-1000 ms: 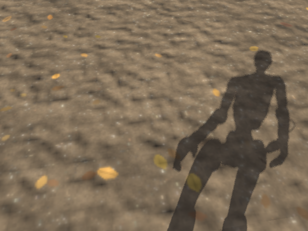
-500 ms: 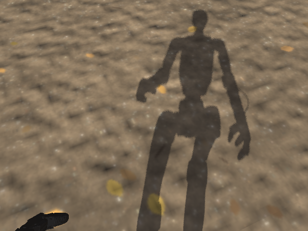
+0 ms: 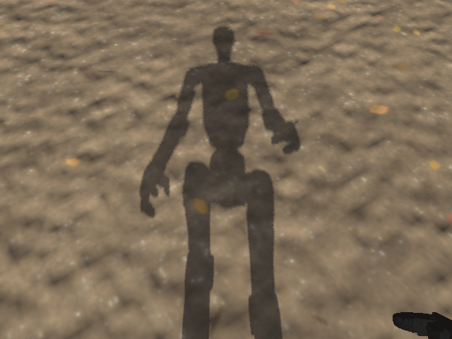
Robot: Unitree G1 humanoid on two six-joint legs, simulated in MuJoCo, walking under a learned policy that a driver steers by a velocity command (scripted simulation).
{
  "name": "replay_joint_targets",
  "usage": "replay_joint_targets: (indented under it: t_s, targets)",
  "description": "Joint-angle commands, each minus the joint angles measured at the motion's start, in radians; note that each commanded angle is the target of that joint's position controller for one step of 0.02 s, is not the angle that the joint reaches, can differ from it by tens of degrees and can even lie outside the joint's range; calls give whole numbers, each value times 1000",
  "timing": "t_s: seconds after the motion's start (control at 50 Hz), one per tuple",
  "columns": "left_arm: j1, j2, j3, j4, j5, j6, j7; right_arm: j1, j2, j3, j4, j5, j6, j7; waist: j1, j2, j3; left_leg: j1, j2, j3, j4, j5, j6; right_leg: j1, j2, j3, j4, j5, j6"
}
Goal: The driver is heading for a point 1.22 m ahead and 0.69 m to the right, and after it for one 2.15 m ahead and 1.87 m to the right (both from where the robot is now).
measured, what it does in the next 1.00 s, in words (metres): walks ahead, turning right: right foot, then left foot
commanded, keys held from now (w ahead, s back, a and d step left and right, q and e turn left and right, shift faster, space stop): w+e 0.28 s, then e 0.72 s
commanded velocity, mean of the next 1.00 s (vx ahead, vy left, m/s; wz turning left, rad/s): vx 0.25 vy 0.00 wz -0.60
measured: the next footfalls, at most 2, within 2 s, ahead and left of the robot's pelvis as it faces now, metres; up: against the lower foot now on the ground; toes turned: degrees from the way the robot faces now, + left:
right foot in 0.46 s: +0.38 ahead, -0.18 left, +0.00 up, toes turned -18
left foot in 0.94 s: +0.49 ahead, +0.01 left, +0.00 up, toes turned -39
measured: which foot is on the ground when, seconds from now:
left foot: down 0.00-0.44, up 0.46-0.92, down 0.94-1.00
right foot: up 0.00-0.44, down 0.46-0.94, up 0.96-1.00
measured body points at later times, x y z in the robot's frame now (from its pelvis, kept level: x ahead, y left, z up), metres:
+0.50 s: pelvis +0.24 -0.05 -0.01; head +0.29 -0.08 +0.44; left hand +0.54 +0.12 -0.08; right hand +0.21 -0.35 -0.13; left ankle +0.12 +0.13 -0.66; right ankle +0.34 -0.16 -0.73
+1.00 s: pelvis +0.36 -0.06 +0.01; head +0.39 -0.06 +0.46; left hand +0.66 +0.08 -0.08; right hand +0.33 -0.37 -0.08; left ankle +0.46 +0.03 -0.72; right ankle +0.32 -0.15 -0.69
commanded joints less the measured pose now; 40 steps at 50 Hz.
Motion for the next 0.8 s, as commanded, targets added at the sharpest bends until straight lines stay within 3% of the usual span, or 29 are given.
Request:
replay_joint_targets:
  t_s: [0.02, 0.04, 0.06, 0.08, 0.12, 0.2, 0.28, 0.32, 0.36, 0.4, 0.42, 0.44, 0.46, 0.48, 0.5, 0.52, 0.54, 0.56, 0.58, 0.62, 0.66, 0.72, 0.8]
  targets:
    - [-20, 156, 21, -101, -9, -19, 2, 258, -140, -54, -13, 11, 14, -9, -156, 161, -151, 673, 415, -583, -233, -383, 179, -612, -99, -36, 449, 63, 30]
    - [-70, 143, 21, -110, 2, -14, 3, 210, -127, -47, -19, 0, 20, -11, -138, 89, -81, 550, 371, -455, -250, -237, 159, -576, -133, -63, 429, 137, 38]
    - [-105, 128, 23, -123, 10, -15, -1, 183, -109, -41, -11, -4, 25, -13, -122, 87, -25, 463, 332, -366, -274, -131, 157, -558, -159, -65, 382, 184, 41]
    - [-99, 107, 23, -128, 4, -12, -8, 173, -100, -37, -5, -11, 23, -15, -98, 118, -10, 403, 306, -293, -300, -73, 147, -512, -185, -72, 357, 211, 39]
    - [-96, 66, 16, -134, -5, -1, -14, 173, -95, -39, 10, -2, 16, -14, -87, 138, 3, 360, 286, -195, -342, -2, 159, -497, -201, -102, 324, 228, 44]
    - [-165, 41, 7, -166, 5, 5, -20, 186, -142, -56, 41, 1, 13, -15, -89, 99, 22, 373, 301, -65, -376, 163, 183, -554, -218, -112, 182, 343, 62]
    - [-281, 24, -5, -188, 5, -10, -45, 199, -169, -60, 62, 6, 27, -21, -128, 87, 48, 393, 272, 77, -379, 214, 149, -496, -203, -175, -60, 537, 49]
    - [-343, 17, -8, -209, 10, -14, -60, 207, -185, -62, 72, 11, 41, -28, -140, 81, 75, 403, 270, 132, -345, 343, 131, -451, -180, -225, -164, 561, 39]
    - [-362, 31, 0, -227, 11, -15, -74, 221, -209, -68, 82, 23, 56, -34, -133, 101, 60, 451, 282, 162, -281, 491, 109, -402, -153, -257, -223, 525, 21]
    - [-298, 76, 23, -222, 18, -11, -82, 208, -240, -78, 75, 39, 69, -44, -83, 136, 2, 490, 285, 183, -147, 724, 84, -291, -93, -295, -253, 440, -17]
    - [-197, 112, 43, -198, 19, -9, -81, 196, -246, -81, 67, 45, 76, -49, -25, 133, -49, 479, 273, 194, -10, 783, 68, -172, -57, -305, -293, 437, -44]
    - [-58, 161, 71, -163, 20, -5, -69, 187, -224, -74, 57, 48, 77, -51, 52, 99, -119, 394, 234, 214, 189, 699, 31, 35, -33, -291, -371, 546, -82]
    - [9, 237, 89, -153, 18, 5, -42, 240, -147, -48, 33, 3, 73, -43, 45, -85, -201, 134, 160, 214, 507, 113, -27, 313, -197, -74, -346, 896, -148]
    - [-71, 328, 83, -208, 42, 0, -35, 374, -70, -13, 1, -31, 57, -24, -81, -270, -376, -187, -6, 75, 868, -632, -81, 578, -478, 420, -322, 1178, -383]
    - [-54, 252, 72, -231, 39, 1, -43, 292, -182, -32, 11, 1, 48, -13, 22, -102, -500, -210, 25, -91, 927, -557, -68, 554, -472, 441, -413, 989, -388]
    - [-113, 210, 57, -225, 30, -4, -47, 189, -196, -36, -21, 27, 51, -16, 12, -56, -351, -261, 59, -77, 885, -450, -52, 433, -416, 311, -445, 884, -333]
    - [-160, 176, 49, -216, 11, -3, -44, 170, -179, -33, -18, 16, 59, -30, -25, 16, -227, -264, 96, -64, 801, -373, -56, 279, -354, 222, -467, 803, -275]
    - [-200, 154, 41, -220, 7, 2, -39, 168, -183, -36, -12, 2, 73, -43, -55, 14, -160, -221, 116, -64, 738, -329, -63, 143, -319, 172, -492, 777, -247]
    - [-229, 154, 39, -225, 21, 6, -35, 186, -189, -40, -11, 0, 89, -46, -89, -13, -134, -148, 121, -66, 703, -302, -65, 30, -295, 143, -519, 769, -237]
    - [-255, 163, 42, -222, 38, 6, -28, 216, -163, -37, -3, -8, 105, -51, -115, -40, -138, -73, 100, -47, 646, -272, -80, -76, -266, 102, -530, 835, -239]
    - [-245, 171, 45, -208, 34, 8, -16, 200, -141, -30, -9, -13, 110, -58, -112, -42, -154, -71, 82, -47, 563, -239, -97, -92, -247, 85, -518, 862, -235]
    - [-242, 174, 46, -200, 22, 29, 5, 140, -128, -25, -30, -10, 121, -60, -93, -59, -165, -78, 66, -67, 445, -168, -111, -85, -223, 114, -513, 663, -207]
    - [-242, 172, 46, -199, 24, 51, 15, 67, -124, -24, -59, 0, 120, -52, -64, -105, -123, -44, 38, -87, 286, -137, -104, -99, -202, 189, -516, 403, -177]
Over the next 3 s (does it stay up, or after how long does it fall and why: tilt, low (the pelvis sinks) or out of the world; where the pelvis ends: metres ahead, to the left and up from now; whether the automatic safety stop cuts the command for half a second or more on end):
stays up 0.81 -0.56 0.01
